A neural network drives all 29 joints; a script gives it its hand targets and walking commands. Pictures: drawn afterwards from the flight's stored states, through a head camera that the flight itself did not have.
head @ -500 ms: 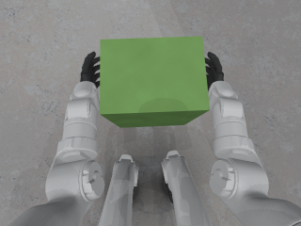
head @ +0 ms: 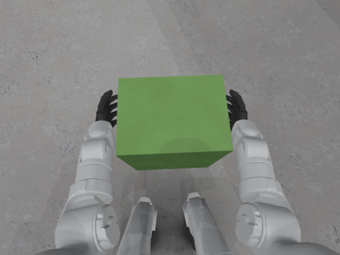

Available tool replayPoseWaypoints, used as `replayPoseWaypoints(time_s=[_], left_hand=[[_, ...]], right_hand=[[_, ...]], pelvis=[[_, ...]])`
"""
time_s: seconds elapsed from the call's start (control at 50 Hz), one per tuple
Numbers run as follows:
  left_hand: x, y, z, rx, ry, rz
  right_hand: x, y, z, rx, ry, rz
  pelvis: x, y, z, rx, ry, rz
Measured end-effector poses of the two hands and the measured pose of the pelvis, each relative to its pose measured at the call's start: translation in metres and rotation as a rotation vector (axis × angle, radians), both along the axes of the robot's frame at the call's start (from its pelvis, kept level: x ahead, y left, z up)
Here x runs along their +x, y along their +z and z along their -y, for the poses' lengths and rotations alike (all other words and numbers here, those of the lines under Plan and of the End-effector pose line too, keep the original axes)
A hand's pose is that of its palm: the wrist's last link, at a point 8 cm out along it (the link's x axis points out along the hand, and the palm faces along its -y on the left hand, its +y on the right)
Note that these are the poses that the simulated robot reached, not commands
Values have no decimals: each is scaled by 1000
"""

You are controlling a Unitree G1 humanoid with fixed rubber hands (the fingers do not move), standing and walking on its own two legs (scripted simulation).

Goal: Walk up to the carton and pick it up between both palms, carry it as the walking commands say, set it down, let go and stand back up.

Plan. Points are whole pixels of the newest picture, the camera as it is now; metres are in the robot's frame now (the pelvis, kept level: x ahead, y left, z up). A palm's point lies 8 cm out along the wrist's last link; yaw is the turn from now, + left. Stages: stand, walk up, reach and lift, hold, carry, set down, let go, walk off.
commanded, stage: reach and lift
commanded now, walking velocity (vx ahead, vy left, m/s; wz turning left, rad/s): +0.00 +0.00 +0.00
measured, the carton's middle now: (171, 131) +0.41 -0.02 -0.11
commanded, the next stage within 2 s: none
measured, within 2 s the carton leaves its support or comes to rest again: neither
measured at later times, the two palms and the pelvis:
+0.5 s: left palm (93, 120) +0.40 +0.15 +0.02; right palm (250, 119) +0.38 -0.18 +0.02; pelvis +0.02 +0.00 +0.07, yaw +0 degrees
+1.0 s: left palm (78, 118) +0.37 +0.15 +0.09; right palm (268, 117) +0.36 -0.17 +0.09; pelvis +0.04 +0.00 +0.12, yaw +0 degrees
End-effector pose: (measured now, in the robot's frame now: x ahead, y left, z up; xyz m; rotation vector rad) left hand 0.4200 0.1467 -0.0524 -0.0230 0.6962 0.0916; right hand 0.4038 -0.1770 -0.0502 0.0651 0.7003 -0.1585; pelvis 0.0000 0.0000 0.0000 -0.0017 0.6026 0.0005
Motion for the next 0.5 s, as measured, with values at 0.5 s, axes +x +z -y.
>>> replayPoseWaypoints(time_s=[0.5], left_hand=[[-22,74,-3,5,-6,-14]], right_hand=[[-23,71,-2,-2,8,-14]], pelvis=[[24,68,1,0,2,138]])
